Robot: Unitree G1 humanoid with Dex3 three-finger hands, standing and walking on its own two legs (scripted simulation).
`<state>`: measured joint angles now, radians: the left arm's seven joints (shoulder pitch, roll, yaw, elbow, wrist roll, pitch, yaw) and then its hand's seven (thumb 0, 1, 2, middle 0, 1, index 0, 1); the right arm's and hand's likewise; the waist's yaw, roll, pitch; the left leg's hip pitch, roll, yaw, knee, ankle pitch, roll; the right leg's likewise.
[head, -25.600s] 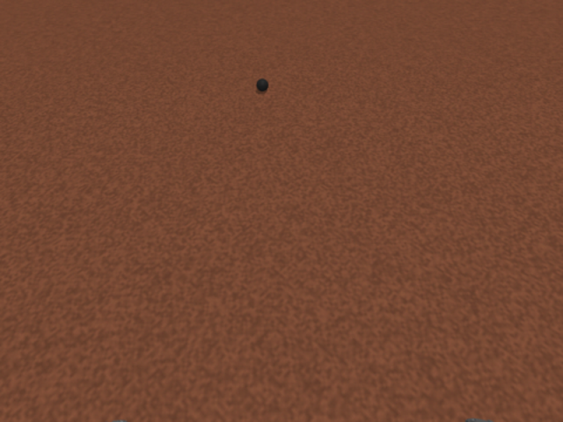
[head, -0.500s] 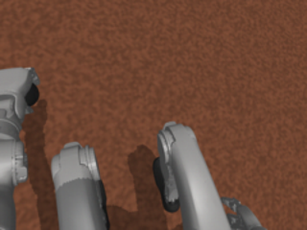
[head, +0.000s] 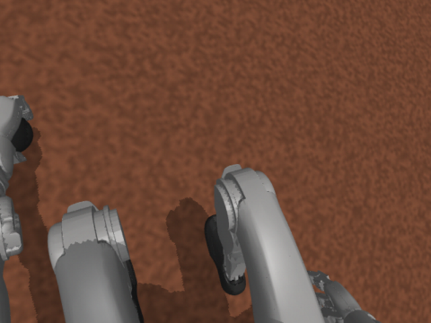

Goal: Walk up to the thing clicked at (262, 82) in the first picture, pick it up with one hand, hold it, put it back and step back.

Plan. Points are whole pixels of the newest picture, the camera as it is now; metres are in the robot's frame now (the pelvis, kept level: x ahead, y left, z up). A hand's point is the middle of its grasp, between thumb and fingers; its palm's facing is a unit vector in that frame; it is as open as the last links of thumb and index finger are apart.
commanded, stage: rest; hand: left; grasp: from above
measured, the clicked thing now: (7, 133) +0.47 +0.29 -0.21
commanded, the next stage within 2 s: open in 1.62 s
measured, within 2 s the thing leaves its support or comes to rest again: rests again in 1.92 s
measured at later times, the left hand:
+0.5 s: hand (19, 140) +0.46 +0.28 -0.23, palm faces -0.46 -0.10 -0.88, open 9.7 cm
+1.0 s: hand (20, 144) +0.46 +0.29 -0.25, palm faces -0.47 -0.12 -0.88, open 9.7 cm
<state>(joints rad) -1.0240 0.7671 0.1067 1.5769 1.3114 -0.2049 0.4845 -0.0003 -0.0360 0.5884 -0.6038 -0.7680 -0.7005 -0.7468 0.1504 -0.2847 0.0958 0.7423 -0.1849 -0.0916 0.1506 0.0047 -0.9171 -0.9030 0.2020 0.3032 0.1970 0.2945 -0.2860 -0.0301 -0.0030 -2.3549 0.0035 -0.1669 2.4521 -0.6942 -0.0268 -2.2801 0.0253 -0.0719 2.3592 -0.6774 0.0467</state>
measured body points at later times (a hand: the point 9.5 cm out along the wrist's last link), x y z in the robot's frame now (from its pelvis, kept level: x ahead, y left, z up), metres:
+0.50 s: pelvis +0.01 +0.00 -0.01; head +0.27 +0.09 +0.34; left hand +0.48 +0.29 -0.18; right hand +0.04 -0.27 -0.10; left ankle +0.07 +0.13 -0.28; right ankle +0.10 -0.13 -0.28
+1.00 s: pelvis +0.00 +0.00 -0.02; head +0.28 +0.09 +0.33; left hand +0.48 +0.29 -0.20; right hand +0.03 -0.27 -0.09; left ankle +0.07 +0.13 -0.28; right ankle +0.10 -0.13 -0.28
